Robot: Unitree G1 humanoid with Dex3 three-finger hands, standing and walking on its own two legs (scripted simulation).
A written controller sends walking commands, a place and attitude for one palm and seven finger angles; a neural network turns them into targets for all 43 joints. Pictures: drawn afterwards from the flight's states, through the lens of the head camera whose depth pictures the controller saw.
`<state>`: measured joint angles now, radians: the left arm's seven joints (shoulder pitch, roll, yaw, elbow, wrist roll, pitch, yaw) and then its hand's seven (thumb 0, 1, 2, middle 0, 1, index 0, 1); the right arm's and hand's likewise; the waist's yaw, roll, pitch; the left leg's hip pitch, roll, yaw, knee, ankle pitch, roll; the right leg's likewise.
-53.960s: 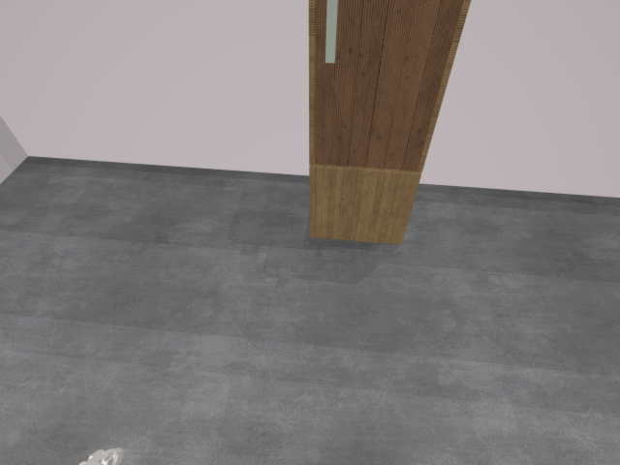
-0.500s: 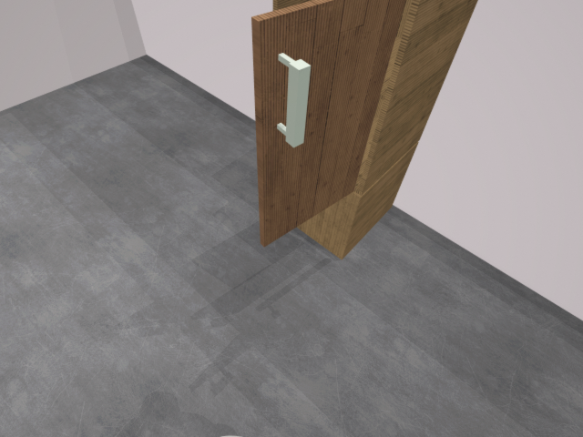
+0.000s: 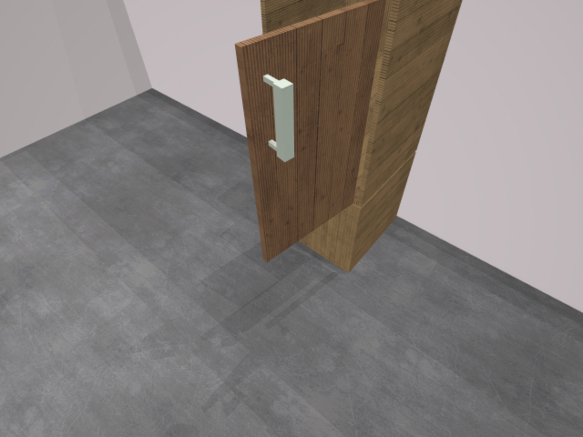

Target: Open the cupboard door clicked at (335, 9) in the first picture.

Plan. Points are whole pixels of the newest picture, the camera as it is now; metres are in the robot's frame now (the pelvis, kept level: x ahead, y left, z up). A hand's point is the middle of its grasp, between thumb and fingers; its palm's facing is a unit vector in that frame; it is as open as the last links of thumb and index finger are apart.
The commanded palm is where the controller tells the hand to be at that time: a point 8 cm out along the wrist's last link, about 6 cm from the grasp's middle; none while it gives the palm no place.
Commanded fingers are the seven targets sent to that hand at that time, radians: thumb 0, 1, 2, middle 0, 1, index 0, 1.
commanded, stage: let the arm hang, fingers relaxed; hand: left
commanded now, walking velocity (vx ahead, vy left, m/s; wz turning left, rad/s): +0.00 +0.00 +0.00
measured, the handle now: (277, 118) +0.63 +0.06 +0.11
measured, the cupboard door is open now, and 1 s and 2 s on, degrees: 80 80 80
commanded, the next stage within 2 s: look to check the result in 0.18 s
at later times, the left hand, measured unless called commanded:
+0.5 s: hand out of the picture +0.02 +0.18 -0.17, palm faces +0.02 -0.97 -0.25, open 7.4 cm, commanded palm none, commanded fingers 0.00 0.90 0.90 -0.20 -0.30 -0.20 -0.30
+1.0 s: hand out of the picture +0.06 +0.18 -0.17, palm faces +0.01 -0.97 -0.25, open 7.4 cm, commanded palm none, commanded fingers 0.00 0.90 0.90 -0.20 -0.30 -0.20 -0.30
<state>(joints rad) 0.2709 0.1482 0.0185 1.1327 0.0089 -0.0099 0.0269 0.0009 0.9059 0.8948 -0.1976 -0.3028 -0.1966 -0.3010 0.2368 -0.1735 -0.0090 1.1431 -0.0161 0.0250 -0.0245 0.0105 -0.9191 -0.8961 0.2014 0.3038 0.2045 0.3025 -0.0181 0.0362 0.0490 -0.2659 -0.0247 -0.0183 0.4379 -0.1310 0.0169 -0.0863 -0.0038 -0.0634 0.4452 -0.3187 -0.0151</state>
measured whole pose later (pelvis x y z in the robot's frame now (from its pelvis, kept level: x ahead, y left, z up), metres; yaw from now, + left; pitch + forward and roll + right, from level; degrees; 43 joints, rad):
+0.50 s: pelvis +0.02 -0.02 +0.00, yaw +0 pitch -2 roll +0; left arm 0.25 0.18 0.02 1.14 0.01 -0.01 0.03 0.00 0.90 0.89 -0.20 -0.30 -0.20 -0.30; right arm 0.20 -0.20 -0.01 1.15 -0.01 0.02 -0.03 0.01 -0.91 -0.90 0.20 0.30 0.20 0.30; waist -0.01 0.03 0.08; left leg -0.24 0.00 -0.02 0.42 -0.14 -0.01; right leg -0.05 0.02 -0.06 0.39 -0.31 -0.03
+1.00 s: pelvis +0.03 -0.02 +0.00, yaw -1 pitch -2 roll +0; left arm 0.21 0.20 0.02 1.12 0.01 -0.02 0.02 0.00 0.90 0.89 -0.20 -0.30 -0.20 -0.30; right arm 0.15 -0.23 -0.01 1.14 -0.01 0.01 -0.03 0.01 -0.91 -0.90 0.20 0.30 0.20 0.30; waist -0.01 0.02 0.07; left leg -0.22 0.00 -0.02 0.40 -0.15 -0.01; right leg -0.02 0.02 -0.06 0.35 -0.31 -0.04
